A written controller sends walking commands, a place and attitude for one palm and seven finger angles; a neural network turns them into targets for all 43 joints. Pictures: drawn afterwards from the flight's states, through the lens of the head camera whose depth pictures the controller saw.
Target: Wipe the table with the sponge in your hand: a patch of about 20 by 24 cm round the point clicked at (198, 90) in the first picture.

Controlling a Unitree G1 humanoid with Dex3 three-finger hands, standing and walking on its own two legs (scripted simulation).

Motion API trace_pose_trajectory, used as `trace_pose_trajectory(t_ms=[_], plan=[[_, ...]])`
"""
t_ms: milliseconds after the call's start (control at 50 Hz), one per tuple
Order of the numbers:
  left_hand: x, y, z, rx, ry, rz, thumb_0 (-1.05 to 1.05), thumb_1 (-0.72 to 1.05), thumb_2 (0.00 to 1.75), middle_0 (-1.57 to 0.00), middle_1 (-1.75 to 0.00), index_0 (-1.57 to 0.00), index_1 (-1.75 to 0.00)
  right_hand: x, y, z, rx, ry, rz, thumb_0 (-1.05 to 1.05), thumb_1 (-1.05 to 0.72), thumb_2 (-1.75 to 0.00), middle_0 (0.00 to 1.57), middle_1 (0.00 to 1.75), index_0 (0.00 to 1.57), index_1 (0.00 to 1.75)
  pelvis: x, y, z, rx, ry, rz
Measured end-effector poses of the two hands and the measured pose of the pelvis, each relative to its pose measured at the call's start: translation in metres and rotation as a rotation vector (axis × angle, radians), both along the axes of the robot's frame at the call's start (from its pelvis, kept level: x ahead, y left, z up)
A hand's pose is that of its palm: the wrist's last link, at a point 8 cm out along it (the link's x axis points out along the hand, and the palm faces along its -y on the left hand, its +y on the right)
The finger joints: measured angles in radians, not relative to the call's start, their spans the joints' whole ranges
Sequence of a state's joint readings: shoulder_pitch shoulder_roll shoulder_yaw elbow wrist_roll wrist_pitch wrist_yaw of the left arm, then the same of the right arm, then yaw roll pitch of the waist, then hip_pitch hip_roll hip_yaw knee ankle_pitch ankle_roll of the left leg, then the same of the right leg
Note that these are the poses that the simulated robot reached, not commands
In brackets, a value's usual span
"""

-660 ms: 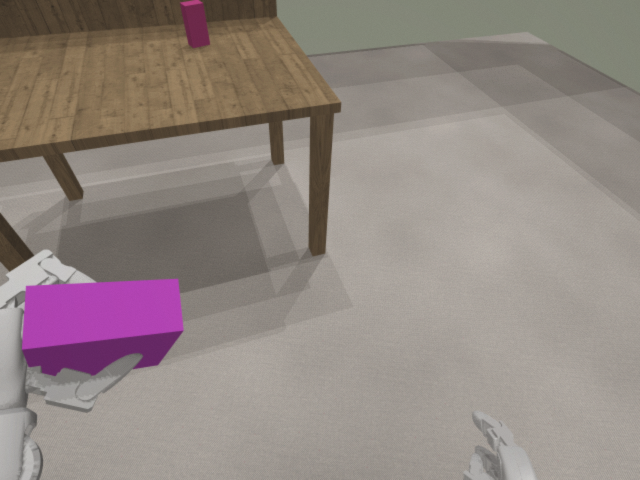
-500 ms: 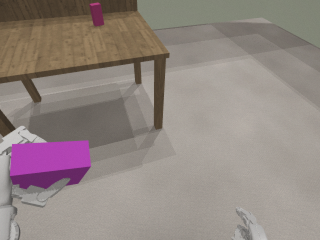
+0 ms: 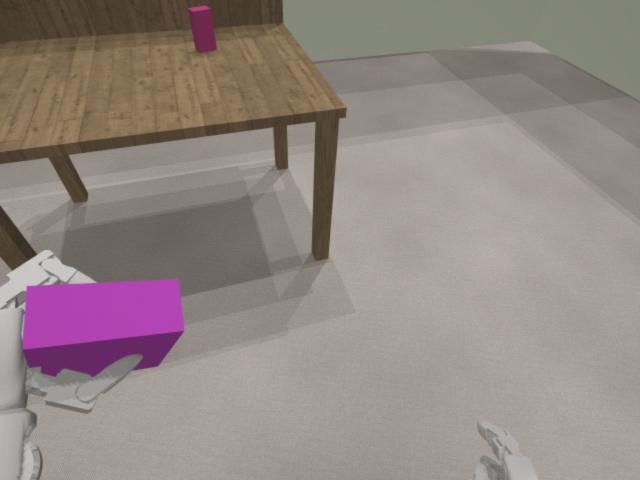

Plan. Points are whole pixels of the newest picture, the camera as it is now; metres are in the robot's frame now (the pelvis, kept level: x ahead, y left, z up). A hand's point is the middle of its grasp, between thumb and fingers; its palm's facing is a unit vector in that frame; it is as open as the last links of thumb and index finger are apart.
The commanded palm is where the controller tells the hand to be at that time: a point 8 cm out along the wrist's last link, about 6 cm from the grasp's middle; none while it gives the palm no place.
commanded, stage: walk to a spot facing it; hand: left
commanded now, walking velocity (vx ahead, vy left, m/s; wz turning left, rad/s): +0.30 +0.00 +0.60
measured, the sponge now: (125, 331) +0.23 +0.21 +0.14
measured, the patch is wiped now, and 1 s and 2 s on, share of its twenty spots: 0.00 0.00 0.00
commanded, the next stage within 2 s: none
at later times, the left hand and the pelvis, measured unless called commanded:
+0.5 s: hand (87, 306) +0.24 +0.24 +0.17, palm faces +0.52 -0.71 -0.48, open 9.3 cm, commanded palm +0.17 +0.28 +0.18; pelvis +0.08 -0.04 -0.01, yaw +15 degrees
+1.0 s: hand (34, 247) +0.29 +0.30 +0.19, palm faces +0.73 -0.52 -0.44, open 9.3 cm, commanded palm +0.21 +0.31 +0.18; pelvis +0.20 -0.02 -0.01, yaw +29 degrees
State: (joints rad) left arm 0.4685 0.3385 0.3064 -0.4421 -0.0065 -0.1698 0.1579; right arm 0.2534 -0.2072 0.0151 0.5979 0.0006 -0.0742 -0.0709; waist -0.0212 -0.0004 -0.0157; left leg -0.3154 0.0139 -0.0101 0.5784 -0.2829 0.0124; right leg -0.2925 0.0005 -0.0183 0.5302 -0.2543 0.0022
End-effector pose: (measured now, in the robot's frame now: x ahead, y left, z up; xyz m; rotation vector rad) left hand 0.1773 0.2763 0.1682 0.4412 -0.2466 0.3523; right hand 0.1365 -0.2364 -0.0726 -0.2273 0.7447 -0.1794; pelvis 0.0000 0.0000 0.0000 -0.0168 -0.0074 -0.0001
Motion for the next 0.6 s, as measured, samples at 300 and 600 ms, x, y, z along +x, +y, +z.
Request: trace_pose_trajectory(t_ms=[300, 600], plan=[[0.013, 0.024, 0.005, 0.056, -0.025, 0.120, 0.00, -0.43, 1.01, -0.83, -1.37, -0.83, -1.37, 0.045, 0.030, -0.023, 0.049, 0.082, 0.103, 0.01, -0.90, -0.90, 0.20, 0.30, 0.21, 0.30, 0.045, 0.000, -0.006, -0.013, 0.023, 0.126], [0.003, 0.000, 0.011, 0.094, 0.102, 0.344, 0.00, -0.43, 1.01, -0.83, -1.37, -0.83, -1.37, 0.170, 0.002, -0.023, 0.013, 0.120, 0.297, 0.01, -0.90, -0.90, 0.20, 0.30, 0.21, 0.30, 0.109, -0.041, 0.005, 0.049, 0.024, 0.321]])
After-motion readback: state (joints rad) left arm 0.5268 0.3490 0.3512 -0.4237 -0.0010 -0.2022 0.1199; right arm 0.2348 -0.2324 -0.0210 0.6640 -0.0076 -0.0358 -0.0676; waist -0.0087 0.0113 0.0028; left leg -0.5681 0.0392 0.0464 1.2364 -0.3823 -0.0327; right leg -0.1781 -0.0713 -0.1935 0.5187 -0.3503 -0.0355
